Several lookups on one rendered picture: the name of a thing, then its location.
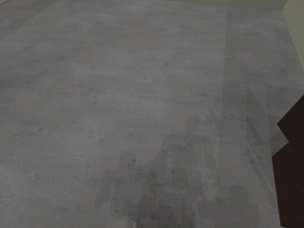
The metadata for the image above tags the cupboard door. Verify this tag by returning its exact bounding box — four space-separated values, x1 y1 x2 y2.
277 95 304 163

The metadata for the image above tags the robot left thigh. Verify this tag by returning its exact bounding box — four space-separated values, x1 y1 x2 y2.
105 217 137 228

